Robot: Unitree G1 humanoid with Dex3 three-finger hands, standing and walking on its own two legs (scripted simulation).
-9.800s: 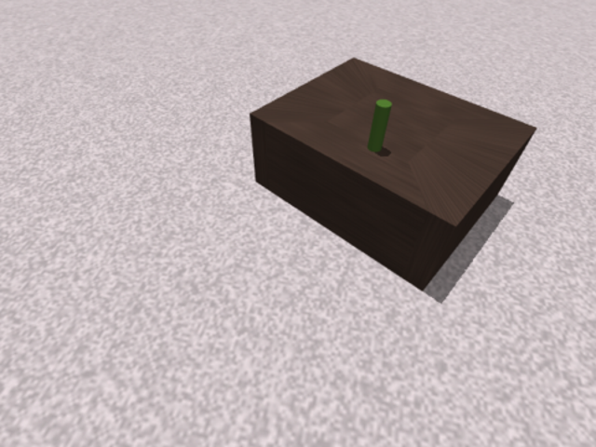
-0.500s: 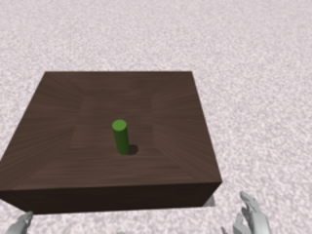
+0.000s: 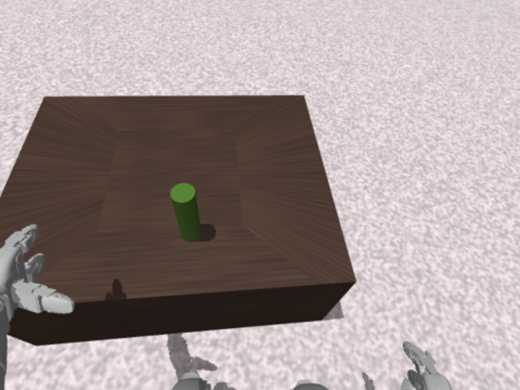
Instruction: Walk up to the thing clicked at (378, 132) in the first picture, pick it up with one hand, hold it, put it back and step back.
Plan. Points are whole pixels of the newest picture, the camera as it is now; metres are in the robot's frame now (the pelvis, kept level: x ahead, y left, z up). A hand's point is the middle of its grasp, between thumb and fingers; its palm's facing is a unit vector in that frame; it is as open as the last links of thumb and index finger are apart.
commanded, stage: go down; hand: left
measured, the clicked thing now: (187, 215) +0.55 +0.14 -0.23
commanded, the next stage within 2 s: none
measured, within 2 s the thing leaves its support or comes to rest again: neither
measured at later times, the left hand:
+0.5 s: hand (47, 244) +0.36 +0.31 +0.00, palm faces +0.12 -0.99 -0.10, open 17.7 cm
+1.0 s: hand (43, 202) +0.43 +0.33 +0.01, palm faces +0.09 -0.99 -0.05, open 17.7 cm
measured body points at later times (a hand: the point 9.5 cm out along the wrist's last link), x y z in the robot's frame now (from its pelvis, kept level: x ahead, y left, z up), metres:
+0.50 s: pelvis +0.00 +0.00 +0.00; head +0.09 +0.02 +0.44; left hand +0.35 +0.37 +0.01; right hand +0.08 -0.28 -0.10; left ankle +0.02 +0.13 -0.68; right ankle -0.02 -0.15 -0.68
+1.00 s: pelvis -0.01 +0.01 -0.02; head +0.13 +0.04 +0.41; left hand +0.42 +0.38 +0.02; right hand +0.03 -0.27 -0.12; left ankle +0.02 +0.13 -0.68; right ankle -0.02 -0.15 -0.68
